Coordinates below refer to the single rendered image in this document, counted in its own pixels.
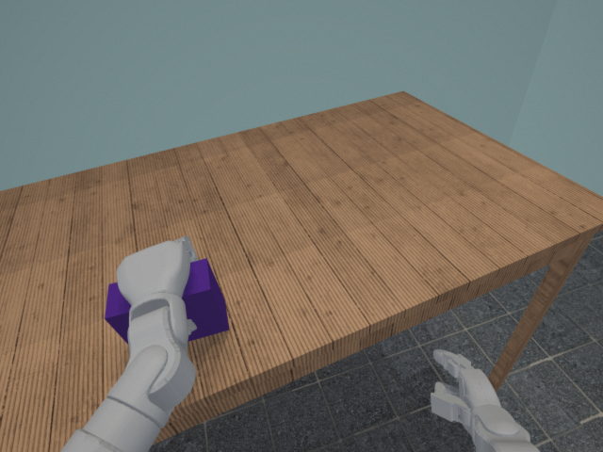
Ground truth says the right robot forearm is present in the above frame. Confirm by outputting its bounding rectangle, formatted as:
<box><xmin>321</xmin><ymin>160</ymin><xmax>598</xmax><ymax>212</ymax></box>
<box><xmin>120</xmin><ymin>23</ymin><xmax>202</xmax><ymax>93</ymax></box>
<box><xmin>470</xmin><ymin>404</ymin><xmax>540</xmax><ymax>452</ymax></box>

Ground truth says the right robot hand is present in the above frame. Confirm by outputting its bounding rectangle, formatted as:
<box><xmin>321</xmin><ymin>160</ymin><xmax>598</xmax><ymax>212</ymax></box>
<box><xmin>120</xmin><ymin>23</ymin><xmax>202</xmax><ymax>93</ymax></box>
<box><xmin>431</xmin><ymin>349</ymin><xmax>501</xmax><ymax>435</ymax></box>

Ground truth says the left robot forearm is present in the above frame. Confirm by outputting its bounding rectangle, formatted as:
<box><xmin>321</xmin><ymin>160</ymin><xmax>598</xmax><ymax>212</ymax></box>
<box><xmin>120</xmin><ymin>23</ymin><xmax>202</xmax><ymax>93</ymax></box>
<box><xmin>60</xmin><ymin>293</ymin><xmax>196</xmax><ymax>452</ymax></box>

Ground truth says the left robot hand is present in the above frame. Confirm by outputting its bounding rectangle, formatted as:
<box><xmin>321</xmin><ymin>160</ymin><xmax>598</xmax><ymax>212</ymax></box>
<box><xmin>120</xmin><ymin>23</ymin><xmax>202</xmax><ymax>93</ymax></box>
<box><xmin>117</xmin><ymin>236</ymin><xmax>199</xmax><ymax>335</ymax></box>

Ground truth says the table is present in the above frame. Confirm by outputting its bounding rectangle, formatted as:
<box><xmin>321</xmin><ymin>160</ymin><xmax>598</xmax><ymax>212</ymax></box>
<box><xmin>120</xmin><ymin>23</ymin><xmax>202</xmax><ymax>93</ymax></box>
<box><xmin>0</xmin><ymin>91</ymin><xmax>603</xmax><ymax>452</ymax></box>

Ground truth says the sponge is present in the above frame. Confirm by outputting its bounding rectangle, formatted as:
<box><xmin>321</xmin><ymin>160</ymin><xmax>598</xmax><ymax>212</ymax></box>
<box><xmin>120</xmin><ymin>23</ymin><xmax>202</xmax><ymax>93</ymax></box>
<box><xmin>105</xmin><ymin>258</ymin><xmax>229</xmax><ymax>344</ymax></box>

